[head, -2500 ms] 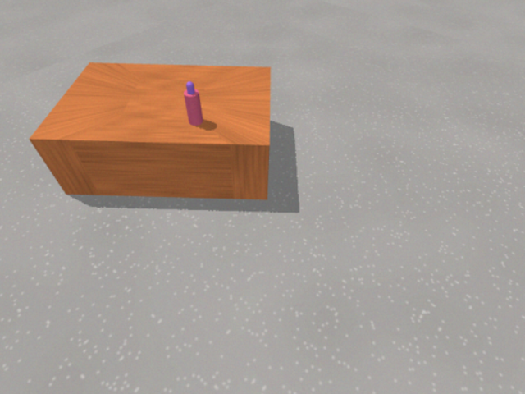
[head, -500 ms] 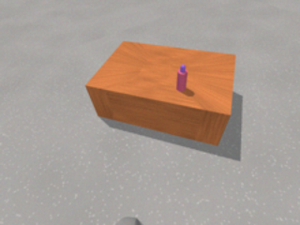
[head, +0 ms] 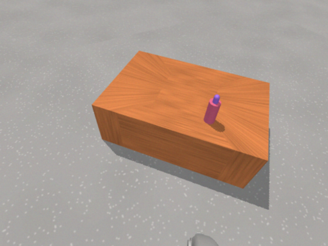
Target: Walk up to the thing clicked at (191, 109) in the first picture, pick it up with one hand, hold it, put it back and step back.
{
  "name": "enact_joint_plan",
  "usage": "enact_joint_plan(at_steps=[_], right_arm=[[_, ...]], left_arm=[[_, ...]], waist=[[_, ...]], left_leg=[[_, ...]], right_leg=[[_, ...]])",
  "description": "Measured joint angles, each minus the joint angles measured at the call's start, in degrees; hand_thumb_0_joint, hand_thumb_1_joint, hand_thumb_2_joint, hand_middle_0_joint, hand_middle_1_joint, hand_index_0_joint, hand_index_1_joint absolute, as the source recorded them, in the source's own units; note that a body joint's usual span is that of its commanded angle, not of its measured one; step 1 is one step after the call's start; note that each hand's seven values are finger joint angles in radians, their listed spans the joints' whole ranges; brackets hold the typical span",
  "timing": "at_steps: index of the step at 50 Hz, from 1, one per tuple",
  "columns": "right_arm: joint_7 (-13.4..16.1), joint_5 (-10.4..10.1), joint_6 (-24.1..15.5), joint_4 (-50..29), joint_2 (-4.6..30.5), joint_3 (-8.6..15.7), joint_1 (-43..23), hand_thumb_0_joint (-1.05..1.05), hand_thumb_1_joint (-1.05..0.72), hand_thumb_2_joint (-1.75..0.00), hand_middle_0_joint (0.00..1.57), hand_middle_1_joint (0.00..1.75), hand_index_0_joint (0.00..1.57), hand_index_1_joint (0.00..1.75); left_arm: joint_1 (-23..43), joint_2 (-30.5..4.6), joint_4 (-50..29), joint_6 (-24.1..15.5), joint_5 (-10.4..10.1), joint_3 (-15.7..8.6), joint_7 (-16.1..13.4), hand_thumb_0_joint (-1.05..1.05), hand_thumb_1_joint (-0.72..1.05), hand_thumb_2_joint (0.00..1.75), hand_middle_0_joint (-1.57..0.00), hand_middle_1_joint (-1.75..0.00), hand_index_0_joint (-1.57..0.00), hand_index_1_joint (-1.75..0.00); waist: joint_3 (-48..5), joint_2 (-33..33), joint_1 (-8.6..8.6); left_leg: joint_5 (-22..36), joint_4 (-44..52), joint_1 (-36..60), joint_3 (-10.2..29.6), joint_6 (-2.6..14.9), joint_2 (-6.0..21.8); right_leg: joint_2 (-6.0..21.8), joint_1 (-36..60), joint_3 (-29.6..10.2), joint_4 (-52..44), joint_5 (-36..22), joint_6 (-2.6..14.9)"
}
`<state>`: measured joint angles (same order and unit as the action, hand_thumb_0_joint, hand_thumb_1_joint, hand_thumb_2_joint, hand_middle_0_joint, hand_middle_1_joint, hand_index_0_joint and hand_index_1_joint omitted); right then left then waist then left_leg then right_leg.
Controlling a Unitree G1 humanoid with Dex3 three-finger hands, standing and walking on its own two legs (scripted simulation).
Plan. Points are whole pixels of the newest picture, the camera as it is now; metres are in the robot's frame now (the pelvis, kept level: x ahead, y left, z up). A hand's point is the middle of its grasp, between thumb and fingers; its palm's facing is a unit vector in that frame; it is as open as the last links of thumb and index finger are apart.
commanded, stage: walk up
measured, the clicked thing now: (213, 108) +0.86 -0.28 -0.31
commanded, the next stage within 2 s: stand in 1.70 s
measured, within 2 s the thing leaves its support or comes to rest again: neither
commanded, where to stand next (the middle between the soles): +0.22 -0.02 m, yaw -4 degrees
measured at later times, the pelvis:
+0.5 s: pelvis +0.13 +0.01 -0.02, yaw -2 degrees
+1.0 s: pelvis +0.15 +0.02 -0.01, yaw -4 degrees
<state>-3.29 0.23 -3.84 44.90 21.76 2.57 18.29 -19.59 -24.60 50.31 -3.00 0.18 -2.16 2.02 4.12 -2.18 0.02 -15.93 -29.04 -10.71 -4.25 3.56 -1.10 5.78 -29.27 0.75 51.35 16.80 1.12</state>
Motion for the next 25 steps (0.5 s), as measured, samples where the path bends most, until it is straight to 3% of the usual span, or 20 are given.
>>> enact_joint_plan(at_steps=[4, 8, 9, 11, 13, 15, 18, 21, 25], right_arm=[[0.2, 0.27, 0.47, -0.37, 0.76, 0.35, 2.07, 0.01, -0.9, -0.9, 0.21, 0.3, 0.21, 0.3], [0.39, 0.27, 1.55, -0.43, 1.64, 0.6, 3.78, 0.01, -0.9, -0.9, 0.21, 0.3, 0.21, 0.3], [0.56, 0.1, 1.75, -0.37, 1.87, 0.58, 4.17, 0.01, -0.9, -0.9, 0.21, 0.3, 0.21, 0.3], [1.09, -0.11, 2.39, 0.59, 1.85, 0.54, 3.61, 0.01, -0.91, -0.9, 0.21, 0.3, 0.21, 0.3], [1.41, 0.14, 3.09, 1.55, 1.45, 0.04, 2.59, 0.01, -0.91, -0.9, 0.21, 0.3, 0.21, 0.3], [1.41, 0.08, 3.24, 2.16, 1.6, -0.18, 1.67, 0.01, -0.91, -0.9, 0.2, 0.3, 0.21, 0.3], [1.32, 0.25, 2.78, 2.49, 1.98, -0.11, 0.32, 0.01, -0.91, -0.9, 0.2, 0.3, 0.21, 0.3], [1.58, 0.26, 2.33, 3.01, 1.94, 0.04, -1.16, 0.01, -0.91, -0.9, 0.2, 0.3, 0.21, 0.3], [2.58, 0.24, 1.82, 4.62, 2.06, 0.24, -2.7, 0.01, -0.91, -0.9, 0.2, 0.3, 0.21, 0.3]], left_arm=[[0.98, 1.1, -0.2, 0.11, 0.25, 0.06, 0.28, 0.01, 0.9, 0.89, -0.21, -0.3, -0.21, -0.3], [1.94, 1.59, -0.95, -0.77, 0.46, -0.07, 0.23, 0.01, 0.9, 0.89, -0.21, -0.3, -0.21, -0.3], [2.23, 1.62, -1.27, -1.21, 0.61, -0.17, 0.05, 0.01, 0.9, 0.89, -0.21, -0.3, -0.21, -0.3], [3.39, 1.99, -2.15, -1.99, 0.82, -0.34, -0.43, 0.01, 0.9, 0.89, -0.21, -0.3, -0.21, -0.3], [4.05, 1.92, -3.14, -2.28, 0.31, -0.09, -0.61, 0.01, 0.9, 0.89, -0.21, -0.3, -0.21, -0.3], [4.18, 2.18, -3.82, -2.22, 0.07, 0.27, -0.85, 0.01, 0.9, 0.89, -0.21, -0.3, -0.21, -0.3], [3.59, 2.23, -4.18, -1.87, 0.3, 0.76, -0.99, 0.01, 0.9, 0.89, -0.21, -0.3, -0.21, -0.3], [3.27, 1.71, -3.91, -0.92, 0.9, 1.03, -1.08, 0.01, 0.9, 0.89, -0.21, -0.3, -0.21, -0.3], [4.11, 1.23, -2.5, 1.49, 0.38, 1.38, -1.23, 0.01, 0.9, 0.89, -0.21, -0.3, -0.21, -0.3]], waist=[[0.31, 1.16, 1.25], [0.53, 2.77, 2.17], [0.67, 3.48, 2.09], [1.68, 5.26, 1.65], [2.06, 4.96, 0.88], [2.09, 5.17, 0.34], [1.78, 5.32, -0.13], [1.71, 4.59, -0.68], [1.49, 3.52, -1.02]], left_leg=[[-2.09, 0.9, 2.72, -0.56, -0.16, -0.76], [-6.84, -2.78, 3.71, -0.72, -0.84, -0.66], [-8.87, -5.32, 3.39, -0.59, -1.12, -0.1], [-11.28, -15.31, 0.02, 1.11, -0.75, 1.13], [-13.85, -25.89, -4.88, 2.52, -0.76, 0.15], [-12.69, -31.1, -9.18, 3.31, -0.95, 0.54], [-9.64, -28.42, -13.23, 3.93, -1.82, 2.59], [-6.36, -19.13, -13.79, 4.04, -2.82, 4.07], [3.26, -8.82, -10.59, 3.45, -2.91, 3.95]], right_leg=[[-0.53, 0.57, 1.57, -8.35, -3.5, 0.39], [-2.9, 5.35, 2.62, -17.11, -6.19, 1.18], [-3.87, 6.8, 2.71, -18.81, -8.61, 1.41], [-5.19, 7.14, 3.54, -16.44, -7.05, 1.35], [-4.88, 7.77, 3.22, -15.42, -5.11, 1.77], [-4.64, 9.42, 3.1, -16.72, -4.74, 1.78], [-4.45, 11.45, 2.7, -18.8, -4.78, 1.2], [-4.19, 11.91, 1.81, -18.09, -3.64, 0.58], [-3.73, 10.49, 0.89, -11.97, 0.62, -0.8]])
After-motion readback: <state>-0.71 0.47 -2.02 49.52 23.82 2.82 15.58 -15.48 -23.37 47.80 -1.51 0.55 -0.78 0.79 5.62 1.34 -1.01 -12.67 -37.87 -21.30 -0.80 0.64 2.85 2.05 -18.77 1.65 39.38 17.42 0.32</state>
